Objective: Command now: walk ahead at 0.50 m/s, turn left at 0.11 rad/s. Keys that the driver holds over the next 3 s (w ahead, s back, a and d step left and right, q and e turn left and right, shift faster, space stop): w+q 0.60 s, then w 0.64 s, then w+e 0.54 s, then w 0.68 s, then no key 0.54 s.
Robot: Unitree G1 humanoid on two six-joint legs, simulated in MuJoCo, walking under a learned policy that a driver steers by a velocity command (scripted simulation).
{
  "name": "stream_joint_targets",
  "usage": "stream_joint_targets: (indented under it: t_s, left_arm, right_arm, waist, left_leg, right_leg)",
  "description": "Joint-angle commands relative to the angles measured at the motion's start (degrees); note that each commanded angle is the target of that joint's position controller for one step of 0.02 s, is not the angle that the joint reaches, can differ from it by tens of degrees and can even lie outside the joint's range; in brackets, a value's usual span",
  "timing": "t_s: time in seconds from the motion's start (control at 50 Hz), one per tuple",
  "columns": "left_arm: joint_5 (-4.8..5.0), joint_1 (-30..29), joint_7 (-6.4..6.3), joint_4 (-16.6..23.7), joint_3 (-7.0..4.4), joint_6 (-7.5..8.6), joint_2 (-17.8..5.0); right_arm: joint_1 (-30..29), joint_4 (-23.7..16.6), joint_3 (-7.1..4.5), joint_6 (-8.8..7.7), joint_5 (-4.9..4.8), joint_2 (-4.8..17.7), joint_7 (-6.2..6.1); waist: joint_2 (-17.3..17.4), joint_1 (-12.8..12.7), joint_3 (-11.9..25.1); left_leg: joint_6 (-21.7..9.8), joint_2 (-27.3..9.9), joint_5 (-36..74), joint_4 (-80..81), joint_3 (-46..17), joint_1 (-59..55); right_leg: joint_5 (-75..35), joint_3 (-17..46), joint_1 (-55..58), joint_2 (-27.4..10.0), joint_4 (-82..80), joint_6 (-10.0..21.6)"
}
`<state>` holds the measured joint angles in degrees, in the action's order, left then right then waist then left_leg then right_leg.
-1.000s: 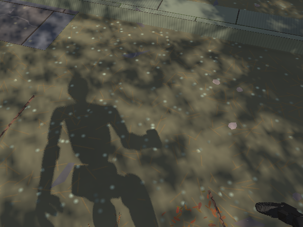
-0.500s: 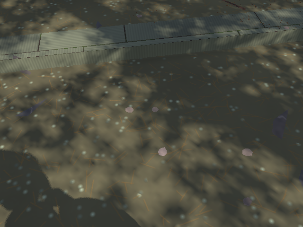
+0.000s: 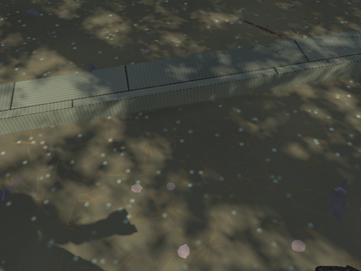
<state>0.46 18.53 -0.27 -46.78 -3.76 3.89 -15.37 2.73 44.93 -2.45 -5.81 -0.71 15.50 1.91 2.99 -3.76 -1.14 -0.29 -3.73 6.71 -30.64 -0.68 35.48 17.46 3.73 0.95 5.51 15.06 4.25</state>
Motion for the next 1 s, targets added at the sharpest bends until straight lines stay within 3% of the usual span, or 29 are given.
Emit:
stream_joint_targets:
  t_s: [0.02, 0.06, 0.08, 0.1, 0.12, 0.14, 0.16, 0.18, 0.2, 0.22, 0.28, 0.38, 0.48, 0.54, 0.56, 0.58, 0.6, 0.62, 0.64, 0.66, 0.68, 0.7, 0.72, 0.76, 0.82, 0.86, 0.88, 0.94, 1.0]
  left_arm:
    - [-0.09, 3.2, -0.58, 0.4, -2.49, -0.16, -9.5]
    - [-0.45, 1.2, -0.92, 0.8, -2.75, -0.63, -10.6]
    - [-0.59, -0.1, -1.08, 1.2, -2.56, -1.1, -10.6]
    - [-1.09, -0.2, -1.44, 2.3, -1.93, -1.28, -9.7]
    - [-1.54, 7.0, -0.71, 3.7, -0.29, -0.13, -4.4]
    - [-1.06, 5.3, -0.06, 3.3, 0.19, 1.37, -4.8]
    - [0.87, -0.3, 0.64, 5.2, -0.56, 2.73, -8.6]
    - [1.28, -4.8, 0.74, 6.4, -0.4, 3.53, -8.8]
    - [0.19, -7.1, 0.55, 6.9, -0.53, 3.87, -8.5]
    - [-0.88, -6.7, 0.24, 7.1, -0.95, 3.65, -8.6]
    - [-1.55, -5.0, -0.26, 7.5, -0.84, 2.25, -6.8]
    - [-1.39, -14.8, -0.42, 10.6, 0.13, 2.09, -4.0]
    - [-0.2, -21.8, 0.85, 13.0, -0.03, 3.17, -5.0]
    - [0.09, -19.5, 1.28, 12.7, -0.87, 4.07, -7.0]
    - [-0.01, -15.0, 1.04, 11.5, -1.51, 4.34, -8.1]
    - [-0.87, -8.0, 0.61, 10.5, -2.36, 4.61, -10.2]
    - [-1.21, 1.5, 0.05, 9.7, -3.21, 4.28, -13.8]
    - [-1.13, 4.1, 0.68, 7.0, -3.91, 3.39, -16.6]
    - [-0.17, 2.0, 0.88, 8.3, -2.61, 3.16, -10.0]
    - [-0.2, -0.1, 0.76, 8.3, -1.75, 2.88, -7.0]
    - [-0.78, -2.5, 0.97, 8.2, -1.31, 2.62, -6.7]
    - [-0.97, -3.9, 1.1, 7.6, -1.02, 2.46, -5.9]
    - [-1.35, -4.5, 1.1, 7.3, -0.73, 2.55, -5.4]
    - [-0.69, -4.3, 1.26, 6.3, -0.78, 2.89, -5.4]
    - [0.02, -3.7, 1.09, 4.9, -1.6, 2.87, -8.4]
    - [0.26, -3.1, 0.93, 4.1, -1.83, 2.41, -9.6]
    - [-1.96, 0.3, 1.55, 1.8, -1.15, 1.98, -7.6]
    - [-1.47, 2.1, 2.23, 0.5, -1.52, 1.4, -8.9]
    - [-1.59, 2.9, 1.69, -0.6, -1.84, 0.6, -10.6]
  right_arm:
    - [-6.7, -5.6, -0.92, -1.2, -0.39, 5.5, 1.19]
    - [-0.9, -4.4, -1.81, -0.91, -0.38, 7.5, 1.37]
    - [6.4, -2.3, -2.92, -0.68, -0.19, 9.3, 1.14]
    - [14.9, -0.6, -3.86, -0.36, 0.15, 11.7, 0.8]
    - [20.2, -0.3, -5.23, -0.19, 0.48, 17.2, 0.69]
    - [21.6, 0.6, -4.23, 0.12, -0.77, 13.0, 0.93]
    - [18.1, -0.4, -3.41, 0.26, -0.84, 10.5, 0.63]
    - [14.6, -1.6, -3.13, 0.49, -0.24, 9.4, 0.33]
    - [11.9, -2.3, -2.7, 0.64, 0.18, 8.4, 0.23]
    - [10.6, -2.9, -2.23, 0.52, 0.67, 7.4, 0.02]
    - [10.3, -3.6, -2.4, 0.67, 0.32, 8.1, -0.67]
    - [14.4, -2.8, -3.31, 1.43, -0.63, 10.3, -2.29]
    - [19.4, -1.7, -3.31, 2.94, -1.09, 9.7, -2.97]
    - [18.7, -2.2, -3.61, 3.61, -0.74, 9.9, -3.32]
    - [17.5, -2.8, -3.4, 3.72, -0.66, 9.2, -3.23]
    - [16.6, -3.7, -2.57, 3.5, -0.25, 7.0, -2.92]
    - [17.7, -5.1, -1.39, 3.24, 1.05, 3.7, -2.87]
    - [26.6, -6.3, -0.63, 2.57, -1.02, 2.0, -2.66]
    - [24.9, -4.1, -1.65, 2.57, -1.67, 8.1, -2.85]
    - [18.4, -4.8, -2.26, 2.74, -1.13, 10.1, -2.72]
    - [15.0, -5.5, -2.15, 2.76, -0.51, 9.0, -2.73]
    - [12.9, -6.3, -2.22, 2.53, 0.07, 8.1, -2.53]
    - [13.1, -6.6, -2.11, 2.49, -0.18, 7.0, -2.14]
    - [13.4, -6.8, -1.55, 2.62, -0.34, 4.9, -1.75]
    - [8.8, -8.6, -0.47, 2.35, 0.55, 3.2, -1.34]
    - [5.1, -9.3, 0.11, 1.84, 0.44, 2.6, -0.89]
    - [3.3, -9.9, 0.59, 3.24, 4.8, 2.2, 0.68]
    - [1.0, -10.4, 0.24, 4.26, 3.17, 3.5, 1.57]
    - [3.0, -9.8, -0.45, 3.93, 3.43, 5.6, 0.6]
  waist:
    - [-7.1, -0.6, -2.5]
    - [-8.5, 2.8, 1.9]
    - [-7.6, 6.8, 6.4]
    - [-4.6, 10.4, 12.4]
    - [8.7, 7.5, 20.1]
    - [11.1, 8.9, 22.1]
    - [6.7, 9.6, 13.9]
    - [0.9, 8.9, 8.5]
    - [-2.9, 7.1, 3.9]
    - [-2.5, 5.2, 3.0]
    - [0.4, 3.1, 2.7]
    - [0.8, 6.2, 1.2]
    - [1.8, 8.6, 1.1]
    - [3.8, 6.4, 1.5]
    - [4.0, 3.7, 3.4]
    - [2.7, 0.2, 9.4]
    - [-5.3, -2.7, 18.2]
    - [-25.3, 2.2, 22.0]
    - [-15.5, 0.4, 15.8]
    - [-9.5, -1.1, 8.4]
    - [-5.4, -0.1, 4.5]
    - [-5.3, 0.9, 1.6]
    - [-7.1, 2.3, 1.0]
    - [-8.6, 3.3, 1.3]
    - [-7.3, 2.9, 0.6]
    - [-6.9, 1.7, 0.2]
    - [-6.0, 2.1, 0.0]
    - [-10.0, 1.4, -0.3]
    - [-8.7, 3.3, 0.3]
  left_leg:
    - [-3.2, 0.2, -5.4, 1.4, 0.1, 3.3]
    - [-5.3, 3.7, -10.6, 0.8, 2.6, -5.5]
    - [-6.8, 6.2, -9.9, 1.7, 4.4, -15.3]
    - [-9.3, 2.1, -7.5, 0.6, -2.2, -30.2]
    - [-19.8, -11.6, -14.9, 2.6, -29.2, -52.2]
    - [-22.2, -15.0, -25.6, 12.8, -46.0, -58.3]
    - [-19.0, -13.9, -30.8, 14.3, -40.4, -53.1]
    - [-17.1, -11.8, -28.2, 15.1, -33.8, -44.8]
    - [-16.3, -9.7, -22.4, 16.3, -28.7, -36.4]
    - [-15.7, -7.9, -16.8, 17.3, -25.5, -31.6]
    - [-16.3, -5.4, -7.4, 19.1, -20.4, -25.2]
    - [-12.8, -0.7, -5.2, 18.4, -14.0, -20.2]
    - [-11.3, -2.1, -9.4, 13.4, -19.4, -25.3]
    - [-10.3, -3.8, -7.4, 8.1, -24.2, -29.6]
    - [-9.1, -2.4, -4.4, 4.5, -23.7, -28.7]
    - [-7.3, 0.3, -3.8, -5.0, -21.0, -24.9]
    - [-4.9, 5.3, -18.4, -21.5, -14.5, -16.2]
    - [-2.2, 10.0, -42.2, -36.9, -9.5, 3.5]
    - [-1.5, 5.1, -38.7, -42.4, -11.1, 8.8]
    - [-1.2, 3.6, -33.0, -42.8, -9.6, 9.5]
    - [-0.8, 2.1, -29.3, -41.4, -8.0, 7.7]
    - [-0.6, 0.9, -27.2, -38.4, -7.8, 7.0]
    - [-0.7, -0.2, -26.0, -36.3, -7.4, 4.5]
    - [-0.3, -0.9, -25.8, -31.7, -5.5, 2.8]
    - [0.6, -2.3, -20.0, -21.8, -3.3, 3.1]
    - [0.6, -2.0, -13.3, -13.9, -1.8, 0.7]
    - [0.5, 0.2, -11.0, -10.3, 2.8, -5.9]
    - [-0.5, 1.1, -9.0, -5.8, 3.4, -10.7]
    - [-2.7, 2.7, -15.4, -0.3, 3.9, -15.1]
  right_leg:
    - [-26.7, 4.5, 4.4, -19.0, -0.3, 6.4]
    - [-46.2, 1.8, 6.0, -18.3, 6.6, 4.8]
    - [-54.8, -0.8, 4.7, -16.0, 16.0, 3.5]
    - [-47.8, -2.8, -3.9, -13.9, 29.7, 1.6]
    - [-18.7, -4.7, -27.1, -4.6, 52.7, -3.4]
    - [12.9, 1.5, -39.2, -0.4, 60.6, -4.1]
    - [10.2, 4.3, -45.2, -4.3, 63.1, -2.9]
    - [5.7, 3.3, -44.9, -6.8, 60.2, -2.2]
    - [3.0, 2.4, -43.3, -8.5, 55.0, -2.3]
    - [0.8, 2.5, -39.6, -10.1, 50.7, -2.7]
    - [-0.9, 1.0, -36.0, -10.6, 43.4, -5.1]
    - [-18.7, -0.4, -32.5, -7.6, 23.3, -7.9]
    - [-21.4, 0.7, -29.4, -4.8, 13.2, -7.3]
    - [-14.7, 1.3, -25.7, -4.6, 10.3, -5.2]
    - [-15.2, 0.3, -19.0, -4.7, 7.8, -3.6]
    - [-15.3, 3.3, -6.4, -9.2, 9.3, -0.6]
    - [-13.4, 14.4, 9.4, -19.7, 10.7, 3.0]
    - [-0.8, 41.0, 22.2, -30.5, 5.6, 12.2]
    - [9.9, 40.3, 17.4, -28.7, 3.1, 10.4]
    - [7.6, 30.3, 10.1, -25.5, 2.3, 7.9]
    - [0.1, 24.1, 3.1, -22.9, 1.0, 7.1]
    - [-5.5, 20.0, -1.5, -20.9, -0.3, 7.3]
    - [-9.1, 16.5, -4.8, -19.3, -1.7, 7.0]
    - [-13.9, 12.6, -7.0, -18.3, -3.7, 8.0]
    - [-18.9, 8.2, -8.2, -18.6, -6.1, 9.2]
    - [-20.0, 4.6, -9.1, -17.2, -6.7, 8.2]
    - [-22.6, 0.0, -12.9, -14.2, -6.8, 5.4]
    - [-22.1, -0.2, -11.6, -15.2, -5.6, 3.4]
    - [-28.9, 0.6, -5.8, -17.9, 0.7, 2.4]
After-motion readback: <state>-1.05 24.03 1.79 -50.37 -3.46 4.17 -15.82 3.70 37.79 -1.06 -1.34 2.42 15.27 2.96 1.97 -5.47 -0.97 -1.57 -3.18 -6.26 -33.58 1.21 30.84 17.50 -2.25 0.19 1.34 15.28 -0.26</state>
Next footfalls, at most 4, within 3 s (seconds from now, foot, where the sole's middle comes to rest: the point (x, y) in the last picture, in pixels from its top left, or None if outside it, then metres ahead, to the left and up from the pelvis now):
0.10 left None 0.25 0.12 -0.78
0.58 right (212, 249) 0.56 -0.02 -0.78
1.04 left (134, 215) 0.68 0.29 -0.78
1.56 right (160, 149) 1.02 0.22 -0.78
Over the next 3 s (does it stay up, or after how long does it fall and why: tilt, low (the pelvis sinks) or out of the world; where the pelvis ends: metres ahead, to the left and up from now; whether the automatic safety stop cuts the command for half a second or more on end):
stays up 1.55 0.45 0.10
